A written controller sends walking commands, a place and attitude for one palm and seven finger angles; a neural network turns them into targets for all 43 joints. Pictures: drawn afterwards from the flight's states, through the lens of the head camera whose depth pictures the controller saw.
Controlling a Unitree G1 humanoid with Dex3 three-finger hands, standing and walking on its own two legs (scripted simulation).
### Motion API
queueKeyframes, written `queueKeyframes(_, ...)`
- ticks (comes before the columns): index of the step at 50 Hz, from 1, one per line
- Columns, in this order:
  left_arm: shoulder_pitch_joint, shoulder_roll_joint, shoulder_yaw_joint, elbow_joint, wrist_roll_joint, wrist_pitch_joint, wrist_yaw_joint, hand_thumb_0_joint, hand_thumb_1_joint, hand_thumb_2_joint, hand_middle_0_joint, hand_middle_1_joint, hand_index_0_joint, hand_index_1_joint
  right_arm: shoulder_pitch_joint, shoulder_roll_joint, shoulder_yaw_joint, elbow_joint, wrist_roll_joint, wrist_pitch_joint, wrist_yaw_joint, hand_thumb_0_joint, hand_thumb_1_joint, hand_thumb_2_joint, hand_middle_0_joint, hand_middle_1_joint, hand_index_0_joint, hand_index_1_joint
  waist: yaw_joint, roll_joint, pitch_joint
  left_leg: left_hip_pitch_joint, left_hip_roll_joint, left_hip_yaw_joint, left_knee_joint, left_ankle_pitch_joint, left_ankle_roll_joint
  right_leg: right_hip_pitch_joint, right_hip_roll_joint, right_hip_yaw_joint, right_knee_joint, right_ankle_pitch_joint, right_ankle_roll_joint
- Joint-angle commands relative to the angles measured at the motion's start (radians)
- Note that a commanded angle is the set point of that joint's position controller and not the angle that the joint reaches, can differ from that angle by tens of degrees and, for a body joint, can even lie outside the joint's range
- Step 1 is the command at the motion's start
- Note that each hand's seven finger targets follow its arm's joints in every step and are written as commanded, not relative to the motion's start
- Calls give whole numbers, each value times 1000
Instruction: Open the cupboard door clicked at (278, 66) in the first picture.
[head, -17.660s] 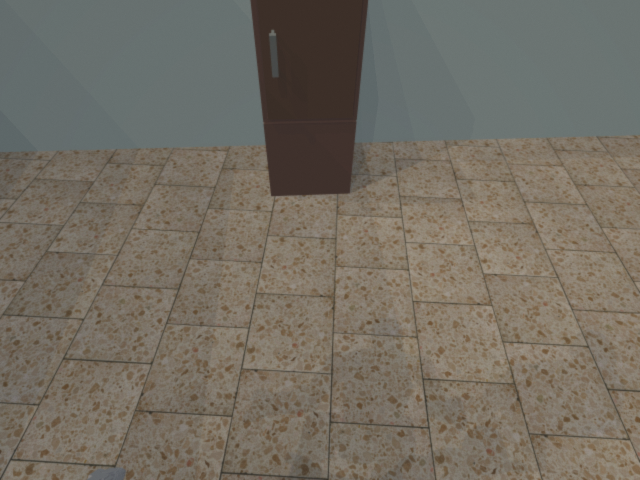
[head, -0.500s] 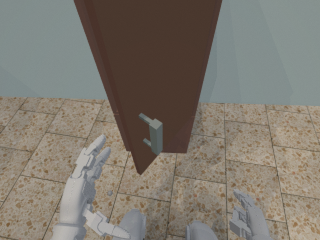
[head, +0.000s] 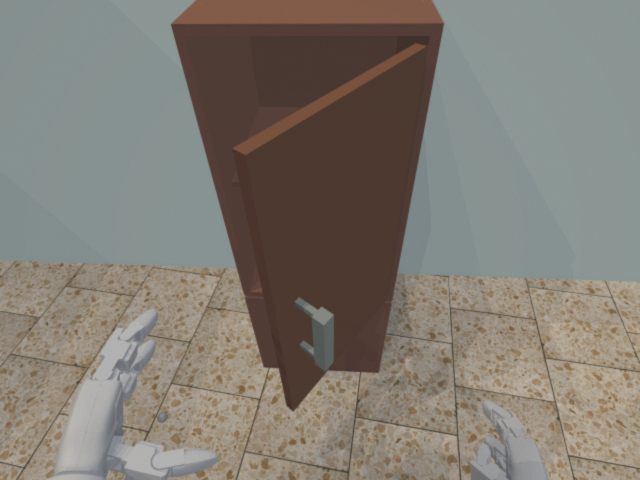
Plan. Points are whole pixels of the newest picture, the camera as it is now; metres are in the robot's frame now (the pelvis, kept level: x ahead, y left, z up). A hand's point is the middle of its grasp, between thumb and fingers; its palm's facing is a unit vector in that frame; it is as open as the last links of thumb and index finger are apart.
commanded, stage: draw the hand back to the body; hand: left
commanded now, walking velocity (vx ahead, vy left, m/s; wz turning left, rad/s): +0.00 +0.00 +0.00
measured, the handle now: (313, 334) +0.35 +0.04 -0.04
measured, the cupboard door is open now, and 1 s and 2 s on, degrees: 54 54 54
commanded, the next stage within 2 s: step back with the hand held close in 0.86 s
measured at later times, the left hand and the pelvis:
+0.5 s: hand (39, 321) +0.20 +0.25 +0.20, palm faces +0.44 -0.79 -0.42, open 8.9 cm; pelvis +0.02 +0.00 +0.04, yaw +0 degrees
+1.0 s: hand (48, 321) +0.20 +0.25 +0.20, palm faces +0.44 -0.81 -0.39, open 7.4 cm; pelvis +0.02 -0.01 +0.05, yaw -1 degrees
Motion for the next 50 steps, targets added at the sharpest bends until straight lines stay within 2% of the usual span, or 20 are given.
queueKeyframes(1,-96,122,133,-229,8,-37,48,0,95,555,-171,-300,-171,-300,-117,-97,-29,-142,-9,-73,-19,0,-900,-900,200,300,200,300,7,-24,9,217,-9,5,-212,159,40,20,2,-10,-248,202,-15)
queueKeyframes(3,-98,132,157,-243,6,-35,52,0,165,585,-174,-300,-174,-300,-128,-94,-25,-124,-9,-90,-15,0,-900,-900,200,300,200,300,14,5,4,258,-10,3,-241,191,38,63,-1,-11,-265,233,-17)
queueKeyframes(6,-102,143,193,-240,0,-36,51,0,270,630,-178,-300,-178,-300,-141,-95,-24,-93,-13,-112,-7,0,-900,-900,200,300,200,300,19,-18,31,295,-9,5,-278,224,35,104,0,-15,-299,275,-13)
queueKeyframes(8,-103,156,225,-242,-3,-38,53,0,340,660,-180,-300,-180,-300,-156,-94,-23,-75,-12,-125,-3,0,-900,-900,200,300,200,300,25,-2,39,319,-11,11,-298,256,34,143,-3,-12,-321,311,-14)
queueKeyframes(11,-115,175,274,-236,-9,-48,51,0,445,705,-184,-300,-184,-300,-171,-93,-25,-49,-16,-139,3,0,-900,-900,200,300,200,300,32,-35,52,354,-10,17,-331,296,34,186,0,-15,-350,357,-11)
queueKeyframes(14,-154,191,311,-247,-11,-57,51,0,550,750,-187,-300,-187,-300,-183,-94,-27,-25,-16,-152,8,0,-900,-900,200,300,200,300,34,-6,63,393,-8,20,-364,333,32,221,-1,-13,-378,390,-11)
queueKeyframes(17,-181,213,359,-234,-17,-63,52,0,655,795,-191,-300,-191,-300,-198,-97,-29,-3,-18,-159,11,0,-900,-900,200,300,200,300,40,-28,77,413,-9,21,-391,345,31,257,2,-13,-410,404,-12)
queueKeyframes(22,-249,256,439,-244,-21,-87,54,0,830,870,-198,-300,-198,-300,-217,-99,-36,29,-23,-177,15,0,-900,-900,200,300,200,300,50,25,73,464,-11,30,-428,354,28,297,3,-9,-446,414,-14)
queueKeyframes(24,-267,259,461,-240,-30,-94,52,0,900,900,-200,-300,-200,-300,-221,-97,-38,39,-25,-180,17,0,-900,-900,200,300,200,300,50,16,82,473,-10,35,-440,362,28,307,2,-8,-454,432,-10)
queueKeyframes(27,-193,164,388,-131,-37,-81,30,0,900,900,-200,-300,-200,-300,-227,-101,-48,49,-24,-170,28,0,-900,-900,200,300,200,300,45,-66,125,476,-5,42,-450,388,33,311,6,-14,-472,458,-4)
queueKeyframes(28,-210,165,381,-142,-37,-80,26,0,900,900,-200,-300,-200,-300,-229,-104,-51,49,-24,-166,31,0,-900,-900,200,300,200,300,41,-46,131,483,-5,45,-456,389,33,311,3,-10,-475,461,-1)
queueKeyframes(31,-258,209,409,-206,-29,-91,30,0,900,900,-200,-300,-200,-300,-236,-106,-56,51,-29,-165,32,0,-900,-900,200,300,200,300,46,-13,79,517,-10,48,-464,391,36,329,4,-2,-487,461,-2)
queueKeyframes(34,-249,241,440,-232,-29,-97,35,0,900,900,-200,-300,-200,-300,-244,-100,-53,53,-32,-172,27,0,-900,-900,200,300,200,300,55,-16,58,525,-15,50,-466,415,37,356,2,-2,-489,497,-4)
queueKeyframes(37,-256,259,454,-244,-26,-97,40,0,900,900,-200,-300,-200,-300,-247,-97,-51,59,-32,-178,25,0,-900,-900,200,300,200,300,56,8,74,519,-17,49,-472,408,31,364,2,-4,-499,487,-7)
queueKeyframes(43,-244,209,420,-202,-31,-95,33,0,900,900,-200,-300,-200,-300,-248,-97,-56,69,-31,-181,26,0,-900,-900,200,300,200,300,46,3,123,529,-13,52,-488,383,30,339,7,-2,-522,460,-1)
queueKeyframes(44,-243,218,428,-199,-31,-96,34,0,900,900,-200,-300,-200,-300,-245,-98,-59,70,-33,-180,26,0,-900,-900,200,300,200,300,50,-3,108,534,-14,54,-490,383,32,345,7,-1,-524,461,-1)
queueKeyframes(46,-242,215,426,-192,-32,-97,32,0,900,900,-200,-300,-200,-300,-248,-98,-61,72,-34,-179,25,0,-900,-900,200,300,200,300,48,-39,115,536,-14,56,-489,385,35,343,8,0,-530,465,2)
queueKeyframes(48,-256,209,416,-193,-30,-97,30,0,900,900,-200,-300,-200,-300,-254,-98,-62,71,-32,-177,25,0,-900,-900,200,300,200,300,47,-17,122,541,-14,56,-493,378,34,339,8,2,-536,454,1)
queueKeyframes(49,-325,258,454,-234,-31,-104,36,0,900,900,-200,-300,-200,-300,-254,-101,-61,74,-32,-180,24,0,-900,-900,200,300,200,300,48,-6,102,546,-16,53,-495,369,33,345,6,6,-540,445,1)
queueKeyframes(50,-394,355,556,-248,-17,-140,39,0,900,900,-200,-300,-200,-300,-231,-123,-65,58,-32,-151,28,0,-900,-900,200,300,200,300,2,-44,187,478,-1,40,-443,339,50,253,-40,58,-600,483,11)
